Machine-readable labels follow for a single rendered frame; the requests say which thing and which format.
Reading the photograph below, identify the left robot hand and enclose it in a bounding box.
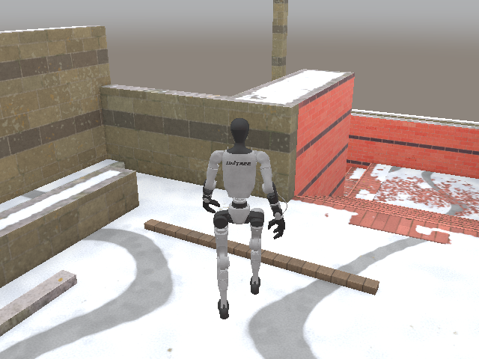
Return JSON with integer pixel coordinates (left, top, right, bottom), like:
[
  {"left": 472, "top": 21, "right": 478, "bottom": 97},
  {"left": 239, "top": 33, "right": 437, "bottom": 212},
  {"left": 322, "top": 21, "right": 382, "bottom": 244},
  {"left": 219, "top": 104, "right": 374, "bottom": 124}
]
[{"left": 203, "top": 199, "right": 220, "bottom": 213}]

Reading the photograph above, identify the robot left forearm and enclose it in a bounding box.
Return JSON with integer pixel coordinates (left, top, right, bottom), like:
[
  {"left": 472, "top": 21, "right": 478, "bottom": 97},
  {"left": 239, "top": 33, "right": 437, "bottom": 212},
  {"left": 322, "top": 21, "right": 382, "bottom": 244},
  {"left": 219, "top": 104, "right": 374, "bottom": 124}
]
[{"left": 202, "top": 179, "right": 213, "bottom": 203}]

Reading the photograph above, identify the right robot hand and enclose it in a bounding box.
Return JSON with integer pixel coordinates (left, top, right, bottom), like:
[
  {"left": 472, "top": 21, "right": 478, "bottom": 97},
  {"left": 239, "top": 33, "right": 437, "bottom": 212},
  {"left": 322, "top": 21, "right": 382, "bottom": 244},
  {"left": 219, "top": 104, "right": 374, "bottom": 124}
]
[{"left": 268, "top": 218, "right": 285, "bottom": 239}]

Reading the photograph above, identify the right robot shin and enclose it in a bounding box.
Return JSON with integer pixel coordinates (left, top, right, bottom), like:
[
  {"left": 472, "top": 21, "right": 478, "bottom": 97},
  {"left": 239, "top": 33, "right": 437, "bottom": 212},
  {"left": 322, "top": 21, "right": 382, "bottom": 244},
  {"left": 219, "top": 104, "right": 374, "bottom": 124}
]
[{"left": 251, "top": 239, "right": 261, "bottom": 284}]

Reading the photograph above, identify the robot right forearm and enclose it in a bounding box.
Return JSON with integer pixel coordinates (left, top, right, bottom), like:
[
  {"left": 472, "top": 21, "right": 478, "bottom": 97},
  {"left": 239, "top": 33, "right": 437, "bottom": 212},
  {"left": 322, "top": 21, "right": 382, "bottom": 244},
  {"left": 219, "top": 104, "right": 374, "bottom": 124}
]
[{"left": 267, "top": 182, "right": 284, "bottom": 220}]

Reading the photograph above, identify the humanoid robot torso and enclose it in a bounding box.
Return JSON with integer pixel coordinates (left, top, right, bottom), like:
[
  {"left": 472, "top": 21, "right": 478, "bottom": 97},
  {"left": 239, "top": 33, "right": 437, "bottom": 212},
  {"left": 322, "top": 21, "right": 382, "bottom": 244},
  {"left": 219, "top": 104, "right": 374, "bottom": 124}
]
[{"left": 222, "top": 148, "right": 257, "bottom": 224}]

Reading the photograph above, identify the robot right upper arm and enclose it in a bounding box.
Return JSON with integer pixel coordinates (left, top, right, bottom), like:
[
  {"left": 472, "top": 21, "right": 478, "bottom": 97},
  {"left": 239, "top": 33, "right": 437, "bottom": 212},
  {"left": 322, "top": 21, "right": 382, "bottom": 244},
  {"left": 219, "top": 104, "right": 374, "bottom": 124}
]
[{"left": 255, "top": 150, "right": 274, "bottom": 194}]

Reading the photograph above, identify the robot left upper arm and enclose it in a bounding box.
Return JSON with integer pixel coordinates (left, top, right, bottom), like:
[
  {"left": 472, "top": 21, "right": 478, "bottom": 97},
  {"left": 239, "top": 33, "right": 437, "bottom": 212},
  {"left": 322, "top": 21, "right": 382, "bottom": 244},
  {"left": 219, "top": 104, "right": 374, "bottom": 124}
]
[{"left": 204, "top": 150, "right": 224, "bottom": 190}]

